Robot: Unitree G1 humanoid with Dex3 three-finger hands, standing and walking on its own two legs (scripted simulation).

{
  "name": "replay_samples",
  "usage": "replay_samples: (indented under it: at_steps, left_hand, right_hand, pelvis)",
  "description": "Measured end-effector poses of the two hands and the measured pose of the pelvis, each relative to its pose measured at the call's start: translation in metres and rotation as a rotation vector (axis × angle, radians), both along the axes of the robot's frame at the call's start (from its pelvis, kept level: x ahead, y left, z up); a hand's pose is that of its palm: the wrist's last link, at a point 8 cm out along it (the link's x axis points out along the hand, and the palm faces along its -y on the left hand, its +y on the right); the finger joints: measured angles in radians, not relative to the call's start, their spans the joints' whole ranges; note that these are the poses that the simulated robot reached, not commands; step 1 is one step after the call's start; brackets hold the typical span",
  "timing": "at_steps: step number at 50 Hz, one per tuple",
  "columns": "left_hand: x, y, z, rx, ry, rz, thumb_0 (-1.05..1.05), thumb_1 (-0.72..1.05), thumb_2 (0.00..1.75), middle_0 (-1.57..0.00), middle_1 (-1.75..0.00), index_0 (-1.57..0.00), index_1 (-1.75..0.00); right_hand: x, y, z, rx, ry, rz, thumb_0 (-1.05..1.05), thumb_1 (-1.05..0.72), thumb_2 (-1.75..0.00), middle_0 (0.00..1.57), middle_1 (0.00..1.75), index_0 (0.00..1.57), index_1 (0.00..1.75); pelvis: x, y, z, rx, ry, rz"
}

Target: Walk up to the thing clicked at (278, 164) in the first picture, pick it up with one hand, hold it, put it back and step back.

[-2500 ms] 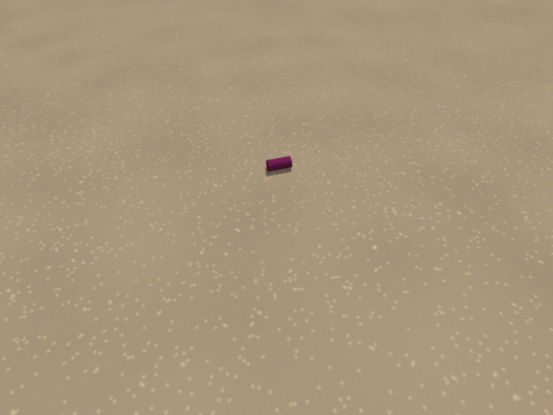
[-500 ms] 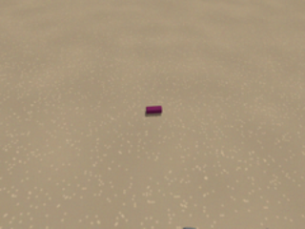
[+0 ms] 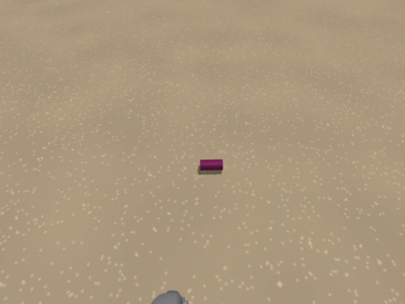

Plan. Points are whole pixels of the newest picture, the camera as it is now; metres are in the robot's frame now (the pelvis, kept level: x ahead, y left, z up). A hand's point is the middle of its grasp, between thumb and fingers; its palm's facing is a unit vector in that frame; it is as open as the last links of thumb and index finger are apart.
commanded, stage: walk up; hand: left
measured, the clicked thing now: (211, 164) +0.96 +0.03 -0.73
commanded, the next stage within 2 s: none
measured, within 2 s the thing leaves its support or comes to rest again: neither
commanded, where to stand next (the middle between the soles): +0.56 -0.16 m, yaw +3 degrees
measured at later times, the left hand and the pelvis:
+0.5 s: hand (146, 236) +0.29 +0.18 -0.13, palm faces -0.02 -0.91 -0.41, open 7.3 cm; pelvis +0.20 -0.11 -0.01, yaw +0 degrees
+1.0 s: hand (175, 199) +0.41 +0.13 -0.15, palm faces -0.01 -0.95 -0.32, open 7.4 cm; pelvis +0.37 -0.14 +0.00, yaw +2 degrees
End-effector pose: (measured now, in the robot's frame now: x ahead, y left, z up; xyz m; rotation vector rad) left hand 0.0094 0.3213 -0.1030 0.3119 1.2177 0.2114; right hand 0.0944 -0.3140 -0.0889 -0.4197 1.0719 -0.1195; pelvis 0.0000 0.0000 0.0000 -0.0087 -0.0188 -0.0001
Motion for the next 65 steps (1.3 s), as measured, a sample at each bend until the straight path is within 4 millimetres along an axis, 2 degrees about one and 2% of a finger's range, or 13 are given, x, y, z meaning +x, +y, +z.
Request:
replay_samples:
  at_steps: [5, 11, 17, 22, 26, 32, 38, 43, 48, 54, 57, 60, 65]
  left_hand:
    - [0.046, -0.006, -0.028, -0.025, 0.033, -0.005, 0.01, 0.90, 0.89, -0.21, -0.30, -0.21, -0.30]
    - [0.126, -0.027, -0.019, -0.045, -0.026, -0.058, 0.01, 0.91, 0.89, -0.20, -0.30, -0.21, -0.30]
    - [0.201, -0.052, -0.001, -0.023, -0.076, -0.104, 0.00, 0.91, 0.89, -0.20, -0.30, -0.21, -0.30]
    - [0.255, -0.079, 0.007, 0.045, -0.131, -0.109, 0.00, 0.91, 0.89, -0.20, -0.30, -0.21, -0.30]
    - [0.273, -0.102, 0.017, 0.065, -0.164, -0.074, 0.00, 0.91, 0.89, -0.20, -0.30, -0.21, -0.30]
    - [0.278, -0.127, 0.023, 0.049, -0.095, -0.034, 0.00, 0.90, 0.89, -0.20, -0.30, -0.21, -0.30]
    - [0.290, -0.134, 0.009, 0.012, -0.036, 0.005, 0.00, 0.90, 0.89, -0.21, -0.30, -0.21, -0.31]
    - [0.317, -0.132, -0.017, -0.017, 0.009, 0.024, 0.00, 0.90, 0.89, -0.21, -0.30, -0.21, -0.30]
    - [0.369, -0.143, -0.018, -0.029, 0.006, -0.003, 0.01, 0.90, 0.89, -0.20, -0.30, -0.21, -0.30]
    - [0.436, -0.160, -0.006, -0.028, -0.068, -0.042, 0.01, 0.91, 0.89, -0.20, -0.30, -0.21, -0.30]
    - [0.465, -0.172, 0.001, -0.002, -0.091, -0.055, 0.00, 0.91, 0.89, -0.20, -0.30, -0.21, -0.30]
    - [0.488, -0.183, 0.001, 0.051, -0.121, -0.055, 0.00, 0.90, 0.89, -0.20, -0.30, -0.21, -0.30]
    - [0.501, -0.204, 0.010, 0.075, -0.136, -0.030, 0.00, 0.90, 0.89, -0.20, -0.30, -0.21, -0.30]
  right_hand:
    - [0.048, -0.004, 0.001, -0.037, -0.076, -0.013, 0.01, -0.90, -0.90, 0.20, 0.30, 0.21, 0.30]
    - [0.065, -0.026, 0.017, -0.056, -0.063, -0.062, 0.01, -0.90, -0.90, 0.20, 0.30, 0.21, 0.30]
    - [0.076, -0.070, 0.014, -0.061, 0.001, -0.095, 0.01, -0.90, -0.90, 0.20, 0.30, 0.21, 0.30]
    - [0.101, -0.120, -0.014, -0.059, 0.058, -0.126, 0.01, -0.90, -0.90, 0.20, 0.30, 0.21, 0.30]
    - [0.141, -0.137, -0.024, -0.043, 0.090, -0.123, 0.01, -0.90, -0.90, 0.20, 0.30, 0.21, 0.30]
    - [0.207, -0.136, -0.014, 0.013, 0.049, -0.060, 0.01, -0.91, -0.90, 0.20, 0.30, 0.20, 0.30]
    - [0.267, -0.130, -0.004, 0.014, 0.053, -0.003, 0.01, -0.91, -0.90, 0.20, 0.30, 0.21, 0.30]
    - [0.317, -0.128, -0.003, -0.026, -0.005, 0.012, 0.01, -0.90, -0.90, 0.20, 0.30, 0.21, 0.30]
    - [0.339, -0.136, 0.012, -0.043, -0.045, -0.029, 0.01, -0.90, -0.90, 0.20, 0.30, 0.21, 0.30]
    - [0.349, -0.165, 0.016, -0.058, 0.003, -0.046, 0.01, -0.90, -0.90, 0.20, 0.30, 0.21, 0.30]
    - [0.358, -0.186, 0.006, -0.051, 0.033, -0.060, 0.01, -0.90, -0.90, 0.20, 0.30, 0.21, 0.30]
    - [0.374, -0.208, -0.015, -0.041, 0.063, -0.074, 0.01, -0.90, -0.90, 0.20, 0.30, 0.21, 0.30]
    - [0.407, -0.215, -0.034, -0.010, 0.111, -0.064, 0.01, -0.91, -0.90, 0.20, 0.30, 0.20, 0.30]
  pelvis:
    - [0.045, -0.001, -0.015, 0.021, -0.021, -0.001]
    - [0.089, -0.020, -0.002, 0.033, -0.026, -0.012]
    - [0.132, -0.051, 0.000, 0.036, -0.021, -0.018]
    - [0.176, -0.091, -0.015, 0.022, -0.023, -0.009]
    - [0.201, -0.111, -0.012, 0.025, -0.027, -0.002]
    - [0.240, -0.126, 0.004, 0.013, -0.014, 0.005]
    - [0.284, -0.133, 0.004, 0.002, -0.005, 0.022]
    - [0.325, -0.129, -0.009, 0.023, -0.012, 0.036]
    - [0.355, -0.136, -0.002, 0.025, -0.027, 0.038]
    - [0.388, -0.156, 0.003, 0.032, -0.031, 0.032]
    - [0.406, -0.171, 0.000, 0.032, -0.029, 0.034]
    - [0.425, -0.191, -0.012, 0.025, -0.027, 0.043]
    - [0.443, -0.204, -0.012, 0.019, -0.032, 0.058]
